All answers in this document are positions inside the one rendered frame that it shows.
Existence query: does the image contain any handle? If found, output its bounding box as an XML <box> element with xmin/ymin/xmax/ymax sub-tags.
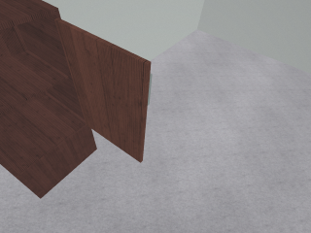
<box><xmin>147</xmin><ymin>74</ymin><xmax>153</xmax><ymax>106</ymax></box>

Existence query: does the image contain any cupboard door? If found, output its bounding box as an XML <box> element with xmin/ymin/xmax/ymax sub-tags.
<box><xmin>54</xmin><ymin>18</ymin><xmax>152</xmax><ymax>163</ymax></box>

